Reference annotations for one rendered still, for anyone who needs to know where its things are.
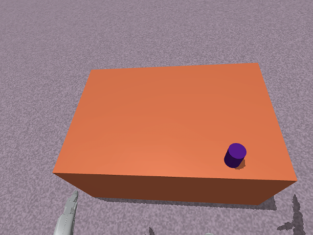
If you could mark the left robot hand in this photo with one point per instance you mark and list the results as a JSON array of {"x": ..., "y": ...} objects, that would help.
[{"x": 65, "y": 223}]

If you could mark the can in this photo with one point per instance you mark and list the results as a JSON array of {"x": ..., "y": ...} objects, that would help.
[{"x": 235, "y": 154}]

